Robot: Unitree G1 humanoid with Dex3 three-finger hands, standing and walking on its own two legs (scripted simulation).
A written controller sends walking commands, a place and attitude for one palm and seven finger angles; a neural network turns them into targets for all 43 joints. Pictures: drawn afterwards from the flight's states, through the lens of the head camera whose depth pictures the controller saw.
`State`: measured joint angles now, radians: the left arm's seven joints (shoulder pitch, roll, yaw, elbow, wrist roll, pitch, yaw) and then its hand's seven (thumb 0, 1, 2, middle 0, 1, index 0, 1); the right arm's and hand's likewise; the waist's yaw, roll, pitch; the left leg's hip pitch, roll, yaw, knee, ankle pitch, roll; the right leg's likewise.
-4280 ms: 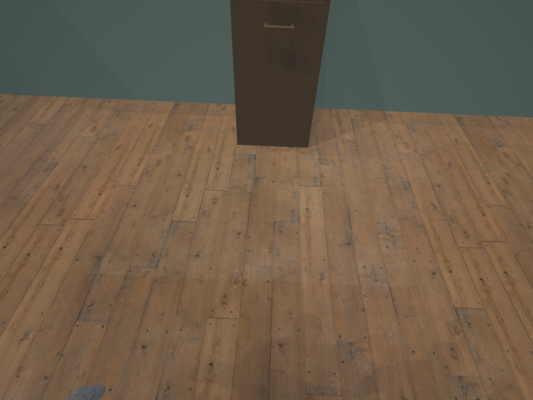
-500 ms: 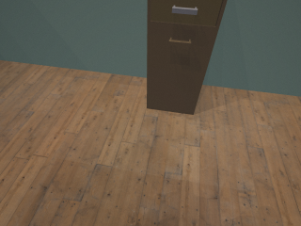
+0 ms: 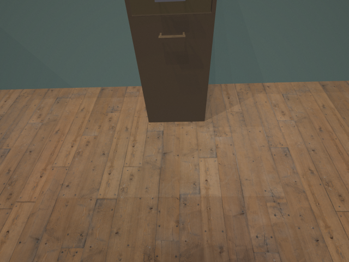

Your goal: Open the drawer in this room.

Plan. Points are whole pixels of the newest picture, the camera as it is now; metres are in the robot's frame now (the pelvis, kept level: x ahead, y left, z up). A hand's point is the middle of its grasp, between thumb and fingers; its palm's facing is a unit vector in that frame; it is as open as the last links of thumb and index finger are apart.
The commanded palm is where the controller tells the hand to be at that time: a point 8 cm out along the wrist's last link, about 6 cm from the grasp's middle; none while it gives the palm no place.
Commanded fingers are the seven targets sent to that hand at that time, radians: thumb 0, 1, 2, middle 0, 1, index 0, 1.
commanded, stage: walk to a spot facing it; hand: left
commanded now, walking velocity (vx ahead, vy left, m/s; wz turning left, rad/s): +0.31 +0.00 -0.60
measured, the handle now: out of the picture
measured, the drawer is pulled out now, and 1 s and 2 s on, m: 0.00 0.00 0.00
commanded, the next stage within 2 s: none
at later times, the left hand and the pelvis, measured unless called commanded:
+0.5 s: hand (95, 241) +0.19 +0.25 -0.17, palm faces -0.17 -0.97 -0.19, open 7.4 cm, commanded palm none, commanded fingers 0.00 0.90 0.90 -0.20 -0.30 -0.20 -0.30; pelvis +0.17 +0.05 +0.01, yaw -17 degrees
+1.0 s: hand (172, 145) +0.50 +0.05 -0.13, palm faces -0.60 -0.75 -0.26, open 7.4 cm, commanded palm none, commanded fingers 0.00 0.90 0.90 -0.20 -0.30 -0.20 -0.30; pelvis +0.25 +0.01 +0.00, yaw -35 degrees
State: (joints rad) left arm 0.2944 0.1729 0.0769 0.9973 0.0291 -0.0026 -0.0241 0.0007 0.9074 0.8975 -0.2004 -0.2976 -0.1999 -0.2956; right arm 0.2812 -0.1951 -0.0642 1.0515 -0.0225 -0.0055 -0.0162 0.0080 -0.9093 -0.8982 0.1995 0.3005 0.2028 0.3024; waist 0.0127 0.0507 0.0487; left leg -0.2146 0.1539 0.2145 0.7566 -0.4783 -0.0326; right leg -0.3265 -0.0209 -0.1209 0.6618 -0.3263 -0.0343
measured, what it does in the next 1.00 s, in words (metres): walks ahead, turning right: left foot, then right foot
